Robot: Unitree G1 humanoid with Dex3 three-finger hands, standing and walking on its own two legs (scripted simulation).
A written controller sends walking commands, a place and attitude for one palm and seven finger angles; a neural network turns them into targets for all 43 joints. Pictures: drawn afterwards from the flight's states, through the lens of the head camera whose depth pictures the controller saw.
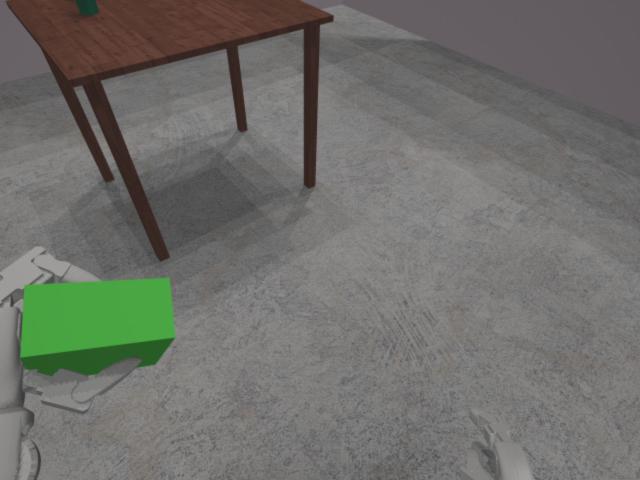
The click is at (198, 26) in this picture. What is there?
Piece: table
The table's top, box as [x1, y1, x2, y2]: [6, 0, 333, 87]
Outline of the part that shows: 6,1 10,9 72,87 332,21 333,15 299,0 95,0 99,12 93,15 82,15 78,10 75,0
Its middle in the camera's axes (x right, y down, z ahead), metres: -0.54 -0.81 +1.37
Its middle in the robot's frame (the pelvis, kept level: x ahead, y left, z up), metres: +1.54 +0.63 +0.00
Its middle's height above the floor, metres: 0.77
